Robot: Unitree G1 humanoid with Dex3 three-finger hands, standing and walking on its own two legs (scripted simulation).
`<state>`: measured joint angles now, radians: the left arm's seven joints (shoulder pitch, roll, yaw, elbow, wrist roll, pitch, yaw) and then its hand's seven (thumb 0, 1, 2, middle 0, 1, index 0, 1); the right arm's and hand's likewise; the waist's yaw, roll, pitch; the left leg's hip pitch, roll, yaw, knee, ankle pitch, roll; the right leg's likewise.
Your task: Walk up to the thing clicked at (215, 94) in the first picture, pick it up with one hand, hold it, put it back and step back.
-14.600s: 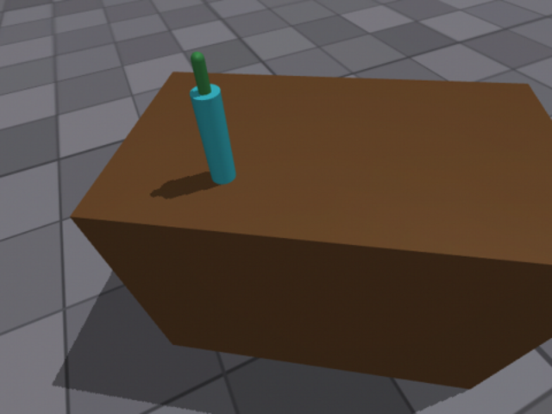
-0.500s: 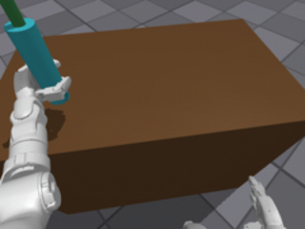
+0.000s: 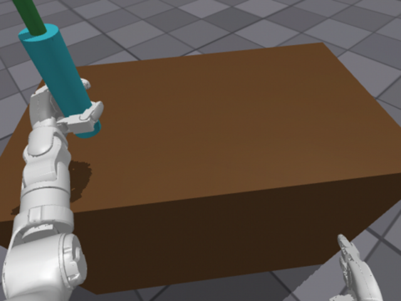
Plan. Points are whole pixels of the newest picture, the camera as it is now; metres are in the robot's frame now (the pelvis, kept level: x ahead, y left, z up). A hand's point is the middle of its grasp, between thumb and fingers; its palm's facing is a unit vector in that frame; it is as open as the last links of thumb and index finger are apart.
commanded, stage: lift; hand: left
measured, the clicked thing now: (59, 72) +0.45 +0.22 +0.26
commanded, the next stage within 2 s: hold in 1.08 s
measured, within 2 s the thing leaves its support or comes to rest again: neither
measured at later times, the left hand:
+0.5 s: hand (69, 104) +0.37 +0.19 +0.25, palm faces +0.18 -0.98 +0.00, open 7.5 cm
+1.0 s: hand (49, 96) +0.34 +0.19 +0.29, palm faces +0.18 -0.98 +0.01, open 7.5 cm
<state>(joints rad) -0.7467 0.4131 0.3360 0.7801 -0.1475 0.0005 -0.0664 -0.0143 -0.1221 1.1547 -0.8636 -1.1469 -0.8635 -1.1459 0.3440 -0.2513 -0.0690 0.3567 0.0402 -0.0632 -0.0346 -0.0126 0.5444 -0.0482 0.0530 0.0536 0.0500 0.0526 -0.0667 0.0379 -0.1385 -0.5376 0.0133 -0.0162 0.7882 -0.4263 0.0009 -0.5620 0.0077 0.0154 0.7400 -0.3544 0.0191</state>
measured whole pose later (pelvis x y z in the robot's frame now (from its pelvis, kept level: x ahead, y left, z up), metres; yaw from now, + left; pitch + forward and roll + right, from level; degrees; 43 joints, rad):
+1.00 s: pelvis -0.02 -0.01 +0.02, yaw +2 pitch +0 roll +0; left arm -0.56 0.31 0.32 0.04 -0.23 0.63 -0.01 -0.01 -0.13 1.17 -0.87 -1.14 -0.87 -1.14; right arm 0.31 -0.24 -0.09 0.54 0.06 -0.19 -0.04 -0.01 0.55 -0.05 0.05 0.05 0.05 0.05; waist 0.02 0.07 -0.10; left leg -0.28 -0.01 -0.03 0.61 -0.33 0.00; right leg -0.31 -0.02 0.00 0.61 -0.30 0.01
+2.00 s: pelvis -0.03 +0.00 +0.02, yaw +2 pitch -1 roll +0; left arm -0.62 0.31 0.31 -0.04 -0.26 0.83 0.00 -0.01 -0.13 1.17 -0.87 -1.14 -0.87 -1.14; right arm 0.28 -0.24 -0.10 0.63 0.08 -0.25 0.00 -0.01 0.54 -0.05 0.05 0.05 0.05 0.05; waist 0.04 0.09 -0.13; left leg -0.27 -0.02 -0.03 0.60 -0.31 0.00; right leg -0.30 -0.02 0.00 0.59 -0.27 0.02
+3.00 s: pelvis -0.03 -0.01 +0.02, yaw +2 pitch -1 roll +0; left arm -0.62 0.30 0.32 -0.02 -0.27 0.83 0.01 -0.02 -0.14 1.18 -0.88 -1.14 -0.87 -1.14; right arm 0.29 -0.23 -0.09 0.61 0.08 -0.29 -0.01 -0.01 0.55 -0.05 0.05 0.05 0.05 0.05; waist 0.04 0.09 -0.12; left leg -0.27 -0.01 -0.03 0.59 -0.30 0.00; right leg -0.31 -0.02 0.00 0.59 -0.26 0.02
